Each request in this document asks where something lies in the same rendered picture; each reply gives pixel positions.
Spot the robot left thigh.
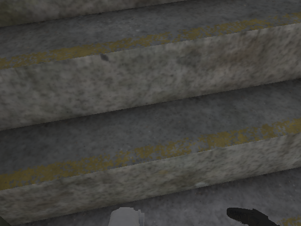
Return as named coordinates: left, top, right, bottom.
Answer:
left=108, top=207, right=145, bottom=226

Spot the right robot hand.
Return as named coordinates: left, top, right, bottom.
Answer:
left=227, top=207, right=280, bottom=226

